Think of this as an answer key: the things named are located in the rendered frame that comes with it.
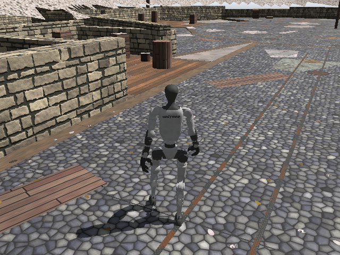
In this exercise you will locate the right robot forearm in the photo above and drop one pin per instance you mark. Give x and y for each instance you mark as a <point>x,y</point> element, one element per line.
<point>194,139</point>

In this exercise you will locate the robot left hand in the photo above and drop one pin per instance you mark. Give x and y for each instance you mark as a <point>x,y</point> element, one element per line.
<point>142,164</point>

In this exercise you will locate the humanoid robot head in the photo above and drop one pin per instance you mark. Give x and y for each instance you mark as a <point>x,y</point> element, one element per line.
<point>171,92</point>

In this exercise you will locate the robot right upper arm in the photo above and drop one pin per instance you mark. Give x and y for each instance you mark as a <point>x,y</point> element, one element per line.
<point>189,120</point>

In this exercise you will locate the robot left upper arm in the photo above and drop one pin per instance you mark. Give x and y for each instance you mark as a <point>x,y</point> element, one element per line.
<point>152,121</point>

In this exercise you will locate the left robot forearm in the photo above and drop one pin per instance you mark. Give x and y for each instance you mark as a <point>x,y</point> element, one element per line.
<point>146,146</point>

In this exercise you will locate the robot right hand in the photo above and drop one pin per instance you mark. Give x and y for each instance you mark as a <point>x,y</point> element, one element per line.
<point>193,148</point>

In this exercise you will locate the robot right foot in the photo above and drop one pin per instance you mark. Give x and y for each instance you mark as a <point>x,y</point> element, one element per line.
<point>178,221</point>

